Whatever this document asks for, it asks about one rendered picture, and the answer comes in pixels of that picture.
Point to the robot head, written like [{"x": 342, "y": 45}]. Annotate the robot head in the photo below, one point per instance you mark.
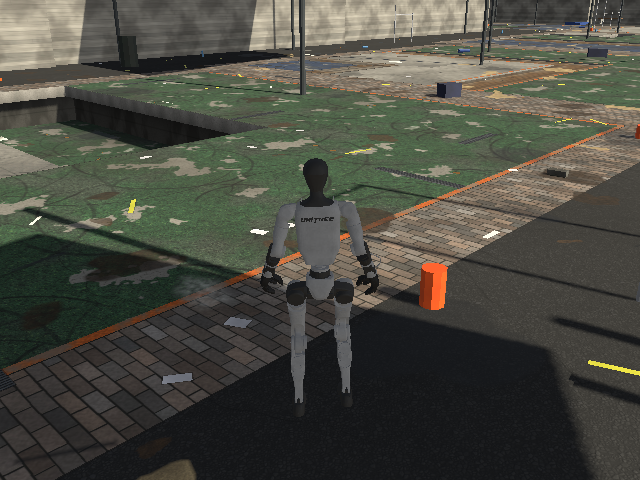
[{"x": 315, "y": 172}]

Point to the left robot forearm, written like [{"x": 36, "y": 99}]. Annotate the left robot forearm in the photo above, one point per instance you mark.
[{"x": 270, "y": 264}]

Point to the right robot forearm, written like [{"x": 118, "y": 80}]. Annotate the right robot forearm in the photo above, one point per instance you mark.
[{"x": 367, "y": 263}]

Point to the right robot thigh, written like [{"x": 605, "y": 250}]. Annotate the right robot thigh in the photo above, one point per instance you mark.
[{"x": 343, "y": 297}]

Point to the robot left upper arm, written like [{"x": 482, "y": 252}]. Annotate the robot left upper arm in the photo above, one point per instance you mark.
[{"x": 286, "y": 213}]

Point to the left robot hand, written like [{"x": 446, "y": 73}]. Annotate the left robot hand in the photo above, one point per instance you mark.
[{"x": 264, "y": 282}]

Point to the right robot hand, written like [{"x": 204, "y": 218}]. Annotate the right robot hand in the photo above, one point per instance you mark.
[{"x": 374, "y": 283}]

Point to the robot right upper arm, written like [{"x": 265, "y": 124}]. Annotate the robot right upper arm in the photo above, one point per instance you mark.
[{"x": 349, "y": 211}]

